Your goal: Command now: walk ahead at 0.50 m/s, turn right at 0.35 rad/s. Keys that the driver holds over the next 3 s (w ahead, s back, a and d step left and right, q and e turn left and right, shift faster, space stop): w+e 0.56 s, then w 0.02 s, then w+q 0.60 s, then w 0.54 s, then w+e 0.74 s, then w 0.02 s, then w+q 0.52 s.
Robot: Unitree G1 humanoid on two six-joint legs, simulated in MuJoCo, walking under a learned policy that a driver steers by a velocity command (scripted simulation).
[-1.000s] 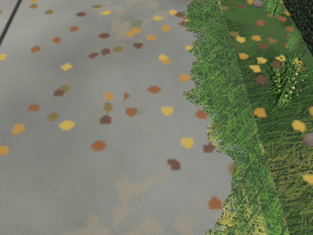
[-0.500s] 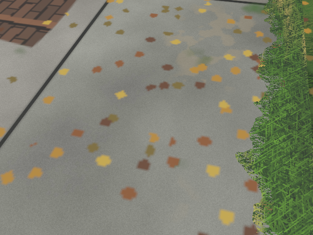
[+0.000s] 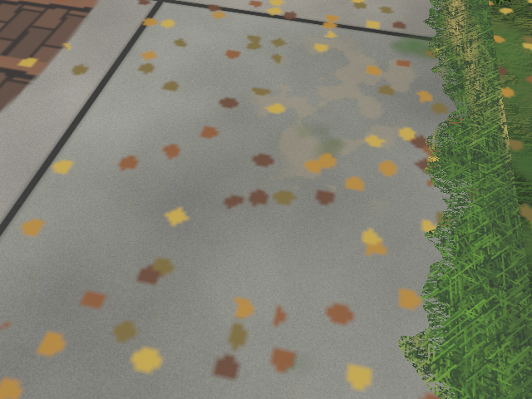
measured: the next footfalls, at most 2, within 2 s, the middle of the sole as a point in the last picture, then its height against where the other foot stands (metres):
right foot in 0.36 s outside the picture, level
left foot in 0.86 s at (283, 329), level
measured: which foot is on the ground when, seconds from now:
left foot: down 0.00-0.36, up 0.38-0.84, down 0.86-1.00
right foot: up 0.00-0.34, down 0.36-0.88, up 0.90-1.00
